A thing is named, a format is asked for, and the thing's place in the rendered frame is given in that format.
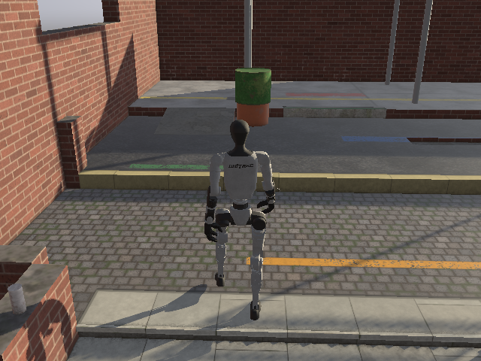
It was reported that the robot right upper arm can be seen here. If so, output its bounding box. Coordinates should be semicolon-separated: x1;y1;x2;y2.
256;151;274;191

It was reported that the robot left upper arm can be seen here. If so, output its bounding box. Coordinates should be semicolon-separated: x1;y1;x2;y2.
210;153;225;196

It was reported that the left robot hand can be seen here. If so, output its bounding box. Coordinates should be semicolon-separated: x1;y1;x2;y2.
204;223;222;242

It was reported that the right robot forearm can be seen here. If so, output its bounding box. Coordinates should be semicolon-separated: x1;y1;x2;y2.
265;180;276;204

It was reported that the left robot thigh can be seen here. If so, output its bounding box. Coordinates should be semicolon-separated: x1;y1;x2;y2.
215;208;231;244

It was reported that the right robot hand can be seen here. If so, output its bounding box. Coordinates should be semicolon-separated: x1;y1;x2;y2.
257;199;274;214

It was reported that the left robot foot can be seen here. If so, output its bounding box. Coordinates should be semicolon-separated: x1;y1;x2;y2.
215;272;225;287

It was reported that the left robot forearm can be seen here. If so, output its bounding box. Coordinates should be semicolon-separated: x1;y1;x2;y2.
204;186;218;224

